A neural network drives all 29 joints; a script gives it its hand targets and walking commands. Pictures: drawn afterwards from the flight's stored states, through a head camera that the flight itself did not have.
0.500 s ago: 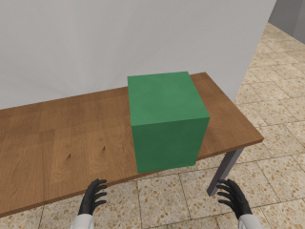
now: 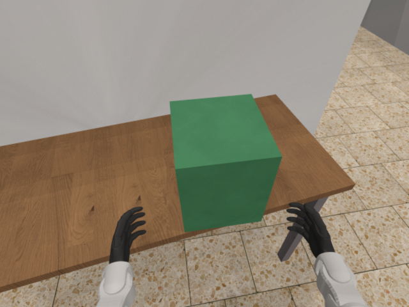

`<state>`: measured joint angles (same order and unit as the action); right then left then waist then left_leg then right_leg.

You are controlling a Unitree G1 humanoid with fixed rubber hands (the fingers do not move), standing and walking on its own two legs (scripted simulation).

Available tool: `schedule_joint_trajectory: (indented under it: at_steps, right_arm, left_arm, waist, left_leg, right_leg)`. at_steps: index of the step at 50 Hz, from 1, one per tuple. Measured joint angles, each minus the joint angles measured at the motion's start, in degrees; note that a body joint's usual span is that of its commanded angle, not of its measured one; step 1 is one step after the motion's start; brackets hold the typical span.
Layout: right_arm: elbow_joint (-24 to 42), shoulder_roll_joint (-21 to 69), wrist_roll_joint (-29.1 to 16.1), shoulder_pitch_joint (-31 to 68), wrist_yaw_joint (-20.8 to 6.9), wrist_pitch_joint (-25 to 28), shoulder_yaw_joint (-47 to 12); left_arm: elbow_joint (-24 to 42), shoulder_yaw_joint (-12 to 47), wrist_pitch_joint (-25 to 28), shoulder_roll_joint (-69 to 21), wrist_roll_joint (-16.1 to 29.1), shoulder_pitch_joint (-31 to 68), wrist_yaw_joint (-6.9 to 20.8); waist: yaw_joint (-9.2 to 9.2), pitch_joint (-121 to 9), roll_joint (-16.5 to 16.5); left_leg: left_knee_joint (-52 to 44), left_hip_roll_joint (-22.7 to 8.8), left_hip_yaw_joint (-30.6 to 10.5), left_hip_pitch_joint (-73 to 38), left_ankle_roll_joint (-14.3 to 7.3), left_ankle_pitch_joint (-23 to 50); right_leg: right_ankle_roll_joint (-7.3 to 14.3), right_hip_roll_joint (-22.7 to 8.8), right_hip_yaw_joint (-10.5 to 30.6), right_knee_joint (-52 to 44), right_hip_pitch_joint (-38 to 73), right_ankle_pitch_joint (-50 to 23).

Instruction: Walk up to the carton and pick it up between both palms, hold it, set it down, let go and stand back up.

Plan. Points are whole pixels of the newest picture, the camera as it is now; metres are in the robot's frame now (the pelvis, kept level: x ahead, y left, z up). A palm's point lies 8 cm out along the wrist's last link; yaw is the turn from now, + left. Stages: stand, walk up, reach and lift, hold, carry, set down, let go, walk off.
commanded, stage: reach and lift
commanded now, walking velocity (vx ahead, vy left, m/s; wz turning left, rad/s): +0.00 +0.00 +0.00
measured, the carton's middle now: (217, 164) +0.44 -0.01 +0.01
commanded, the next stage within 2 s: none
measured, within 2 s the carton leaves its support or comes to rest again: neither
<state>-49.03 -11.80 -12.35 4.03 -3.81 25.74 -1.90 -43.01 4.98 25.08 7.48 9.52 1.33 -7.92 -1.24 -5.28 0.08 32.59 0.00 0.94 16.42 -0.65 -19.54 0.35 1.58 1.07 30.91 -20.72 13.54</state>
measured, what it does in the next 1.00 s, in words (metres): stands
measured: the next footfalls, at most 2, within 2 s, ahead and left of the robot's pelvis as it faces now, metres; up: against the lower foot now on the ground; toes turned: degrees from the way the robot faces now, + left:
none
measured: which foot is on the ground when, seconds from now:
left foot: down 0.00-1.00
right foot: down 0.00-1.00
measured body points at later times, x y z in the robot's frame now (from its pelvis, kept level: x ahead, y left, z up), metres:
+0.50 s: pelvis +0.01 -0.01 +0.01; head +0.01 +0.00 +0.46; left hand +0.31 +0.19 +0.02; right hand +0.34 -0.20 +0.03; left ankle -0.03 +0.11 -0.73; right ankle +0.02 -0.12 -0.73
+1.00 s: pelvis +0.00 +0.00 +0.02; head +0.01 +0.00 +0.47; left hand +0.38 +0.18 +0.10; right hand +0.40 -0.20 +0.11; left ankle -0.03 +0.11 -0.73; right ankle +0.02 -0.12 -0.73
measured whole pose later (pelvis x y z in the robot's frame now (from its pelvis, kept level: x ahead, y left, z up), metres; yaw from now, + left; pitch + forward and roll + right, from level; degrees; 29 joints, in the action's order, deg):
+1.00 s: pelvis +0.00 +0.00 +0.02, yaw +0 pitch +3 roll -1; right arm -46.8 -16.2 -15.9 32.2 1.3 1.4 -0.6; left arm -34.0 -3.3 -5.7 6.8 5.8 27.6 -7.9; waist -1.9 -4.0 -0.2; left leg 18.2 -0.8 0.8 9.1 -0.3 -12.3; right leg 0.7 2.3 1.5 12.6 -11.4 4.3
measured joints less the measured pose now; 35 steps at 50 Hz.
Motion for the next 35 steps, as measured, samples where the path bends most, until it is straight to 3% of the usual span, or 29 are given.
schedule_joint_trajectory:
  at_steps: [6, 24, 35]
  right_arm:
    - [0.0, 0.1, 0.2, 2.5, 0.9, -1.7, -0.5]
    - [2.2, -0.5, -2.0, 11.4, 3.9, -9.0, -1.3]
    - [3.5, -1.6, -2.4, 17.2, 4.9, -15.6, 0.1]
  left_arm:
    - [-2.5, -1.3, -2.2, -0.3, 0.0, 4.4, 0.5]
    - [0.5, -4.2, -7.8, 0.0, -0.7, 10.6, 0.5]
    - [5.2, -5.8, -16.9, -0.6, -2.7, 16.1, 0.5]
  waist:
    - [0.59, -0.1, 0.0]
    - [-0.07, 0.4, 0.6]
    - [-0.34, 0.9, 0.2]
  left_leg:
    - [-1.6, -0.2, 0.3, -0.8, 0.2, 0.7]
    - [-9.0, -0.9, -0.5, -4.1, 0.8, 4.3]
    - [-12.4, -0.9, -0.7, -6.3, 0.6, 6.0]
  right_leg:
    - [0.2, 0.2, 0.3, -1.2, 0.5, -0.6]
    - [0.8, 0.9, -0.2, -10.0, 4.7, -4.7]
    - [0.6, 0.9, -0.2, -15.4, 8.0, -7.3]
